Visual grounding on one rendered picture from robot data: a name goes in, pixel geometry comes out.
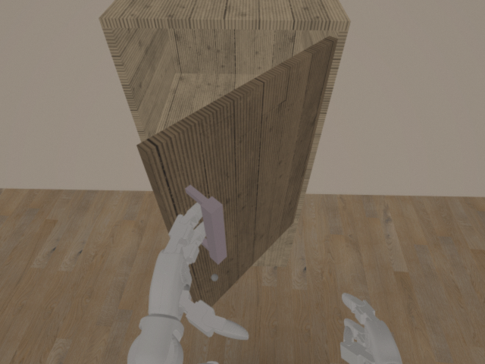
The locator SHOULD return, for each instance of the robot left forearm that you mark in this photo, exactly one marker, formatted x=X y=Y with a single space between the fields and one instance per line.
x=159 y=341

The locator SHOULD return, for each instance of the robot left hand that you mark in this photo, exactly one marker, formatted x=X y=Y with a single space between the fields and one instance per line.
x=167 y=295

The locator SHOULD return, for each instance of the handle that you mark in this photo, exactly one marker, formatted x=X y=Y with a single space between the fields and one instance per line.
x=213 y=217

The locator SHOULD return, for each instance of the robot right hand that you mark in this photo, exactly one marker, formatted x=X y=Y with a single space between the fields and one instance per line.
x=375 y=344

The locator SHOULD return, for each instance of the cupboard door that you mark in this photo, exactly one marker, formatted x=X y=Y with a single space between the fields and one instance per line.
x=249 y=149

